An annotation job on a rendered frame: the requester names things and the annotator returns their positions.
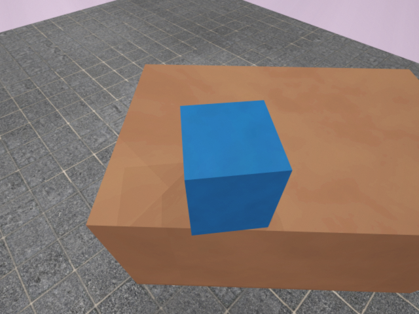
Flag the carton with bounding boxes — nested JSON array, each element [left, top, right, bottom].
[[180, 100, 292, 236]]

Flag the pedestal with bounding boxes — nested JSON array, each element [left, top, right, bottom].
[[86, 64, 419, 293]]

